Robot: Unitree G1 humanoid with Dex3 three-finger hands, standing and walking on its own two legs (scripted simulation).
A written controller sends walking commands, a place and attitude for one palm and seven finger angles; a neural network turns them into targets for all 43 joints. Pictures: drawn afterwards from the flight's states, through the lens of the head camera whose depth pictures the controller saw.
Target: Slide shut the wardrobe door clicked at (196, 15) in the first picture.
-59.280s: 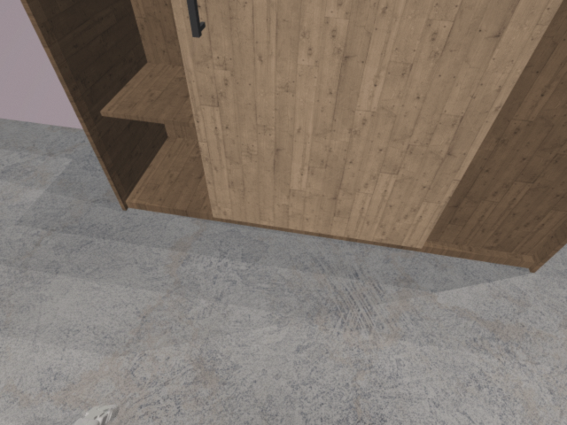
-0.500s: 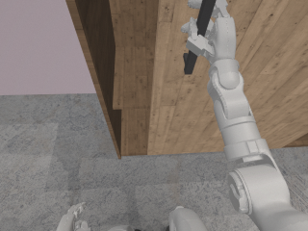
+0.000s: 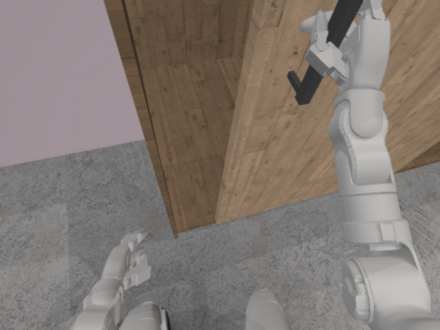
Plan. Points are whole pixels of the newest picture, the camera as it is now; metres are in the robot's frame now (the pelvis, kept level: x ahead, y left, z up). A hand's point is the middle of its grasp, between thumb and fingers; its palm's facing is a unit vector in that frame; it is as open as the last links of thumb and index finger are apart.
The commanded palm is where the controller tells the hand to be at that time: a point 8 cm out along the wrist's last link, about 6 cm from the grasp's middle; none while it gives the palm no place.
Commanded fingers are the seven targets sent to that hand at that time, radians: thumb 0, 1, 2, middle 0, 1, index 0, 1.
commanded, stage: step sideways, sliding the door along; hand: right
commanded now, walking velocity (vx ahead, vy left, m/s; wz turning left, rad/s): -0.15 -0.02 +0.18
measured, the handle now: (325, 27) +0.46 -0.19 +0.24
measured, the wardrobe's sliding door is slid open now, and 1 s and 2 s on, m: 0.17 0.00 0.00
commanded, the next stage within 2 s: stop walking and hold the door there in 1.24 s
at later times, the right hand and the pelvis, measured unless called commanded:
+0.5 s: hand (276, 52) +0.41 -0.11 +0.24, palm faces +0.31 +0.95 -0.06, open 6.2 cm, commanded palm +0.36 -0.05 +0.24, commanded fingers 0.00 -0.90 -0.90 0.45 1.40 0.45 1.40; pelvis +0.06 +0.05 +0.01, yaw +1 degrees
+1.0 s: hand (192, 71) +0.38 +0.00 +0.24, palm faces -0.21 +0.98 +0.04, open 6.3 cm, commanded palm +0.37 +0.00 +0.23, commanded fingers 0.00 -0.90 -0.90 0.45 1.40 0.45 1.40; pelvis +0.10 +0.03 +0.01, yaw +5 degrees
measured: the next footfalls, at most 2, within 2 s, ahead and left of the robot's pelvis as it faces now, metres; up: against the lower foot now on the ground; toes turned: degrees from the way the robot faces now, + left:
right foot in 0.16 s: +0.08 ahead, -0.11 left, +0.00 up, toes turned -4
left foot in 0.40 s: +0.10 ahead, +0.18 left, +0.00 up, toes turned +5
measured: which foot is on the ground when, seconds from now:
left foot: down 0.00-0.16, up 0.18-0.38, down 0.40-0.60, up 0.62-0.82, down 0.84-1.00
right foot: up 0.00-0.14, down 0.16-1.00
